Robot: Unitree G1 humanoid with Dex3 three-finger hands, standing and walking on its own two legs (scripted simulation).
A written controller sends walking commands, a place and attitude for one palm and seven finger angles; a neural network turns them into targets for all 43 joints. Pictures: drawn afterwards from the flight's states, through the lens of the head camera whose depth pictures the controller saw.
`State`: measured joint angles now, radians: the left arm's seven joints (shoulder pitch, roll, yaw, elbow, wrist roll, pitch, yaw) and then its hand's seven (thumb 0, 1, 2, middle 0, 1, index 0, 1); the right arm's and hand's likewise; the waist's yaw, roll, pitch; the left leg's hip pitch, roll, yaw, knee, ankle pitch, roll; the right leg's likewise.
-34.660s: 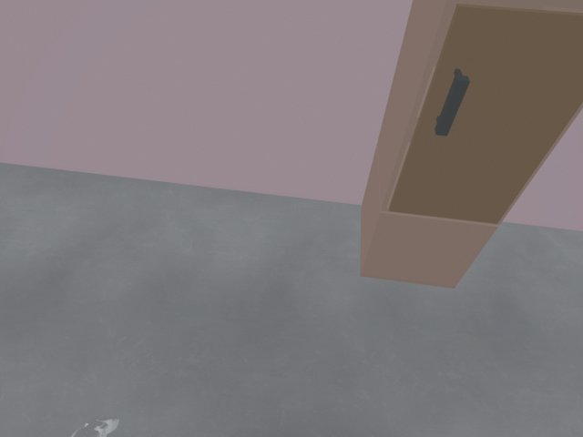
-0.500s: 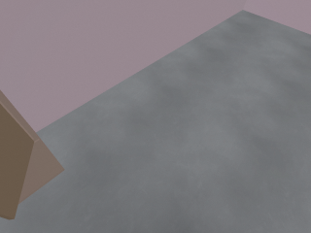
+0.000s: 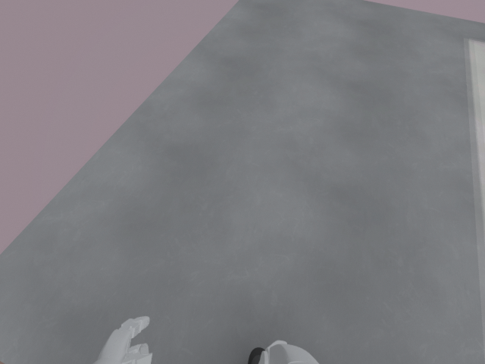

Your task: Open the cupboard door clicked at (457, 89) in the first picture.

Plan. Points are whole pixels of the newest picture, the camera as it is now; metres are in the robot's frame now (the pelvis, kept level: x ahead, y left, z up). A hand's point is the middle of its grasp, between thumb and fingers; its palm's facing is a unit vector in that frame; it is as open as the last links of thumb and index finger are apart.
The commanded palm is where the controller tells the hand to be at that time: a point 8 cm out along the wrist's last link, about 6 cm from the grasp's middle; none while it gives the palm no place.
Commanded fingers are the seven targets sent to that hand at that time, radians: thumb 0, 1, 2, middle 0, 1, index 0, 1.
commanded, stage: walk to a spot facing it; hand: left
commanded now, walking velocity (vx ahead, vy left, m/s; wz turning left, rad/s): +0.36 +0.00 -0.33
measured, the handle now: out of the picture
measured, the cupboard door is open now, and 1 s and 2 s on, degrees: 54 54 54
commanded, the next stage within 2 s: turn to face it in 0.80 s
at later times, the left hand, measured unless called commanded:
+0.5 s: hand (177, 348) +0.16 +0.12 -0.14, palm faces +0.01 -0.98 -0.19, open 7.3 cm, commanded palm none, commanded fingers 0.00 0.90 0.90 -0.20 -0.30 -0.20 -0.30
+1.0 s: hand (214, 147) +0.65 +0.08 -0.15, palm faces -0.23 -0.95 -0.20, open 7.3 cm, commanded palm none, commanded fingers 0.00 0.90 0.90 -0.20 -0.30 -0.20 -0.30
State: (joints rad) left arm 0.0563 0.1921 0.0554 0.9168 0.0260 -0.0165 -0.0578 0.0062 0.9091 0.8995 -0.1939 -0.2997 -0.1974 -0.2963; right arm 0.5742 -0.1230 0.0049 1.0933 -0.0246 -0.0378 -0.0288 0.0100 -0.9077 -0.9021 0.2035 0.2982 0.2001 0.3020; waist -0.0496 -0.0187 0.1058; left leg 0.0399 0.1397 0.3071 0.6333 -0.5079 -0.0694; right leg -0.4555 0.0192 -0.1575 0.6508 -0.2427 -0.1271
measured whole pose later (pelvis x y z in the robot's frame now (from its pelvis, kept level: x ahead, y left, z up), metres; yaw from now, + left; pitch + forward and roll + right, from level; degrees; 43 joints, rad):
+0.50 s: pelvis +0.25 -0.04 +0.02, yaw -8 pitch +2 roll +2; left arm 0.49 0.10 0.02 1.13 0.01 -0.09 0.03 0.00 0.91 0.90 -0.20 -0.30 -0.20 -0.30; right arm 0.06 -0.17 -0.04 0.98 -0.01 0.00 0.01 0.01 -0.91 -0.90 0.20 0.30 0.20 0.30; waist 0.07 -0.01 0.04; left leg -0.59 0.04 0.11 0.83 -0.19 -0.01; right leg 0.11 0.11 0.02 0.23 -0.36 -0.13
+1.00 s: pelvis +0.52 -0.08 +0.02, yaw -12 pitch +0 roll -1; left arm 0.12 0.22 0.05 1.02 0.02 -0.03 -0.01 0.01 0.93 0.90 -0.19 -0.30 -0.20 -0.30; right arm 0.50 -0.12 0.01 1.15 -0.02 -0.07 -0.04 0.01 -0.92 -0.90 0.20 0.30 0.20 0.30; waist -0.05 -0.01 0.08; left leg 0.07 0.00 0.17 0.34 -0.41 0.03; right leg -0.56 -0.04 -0.10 0.69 -0.05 -0.04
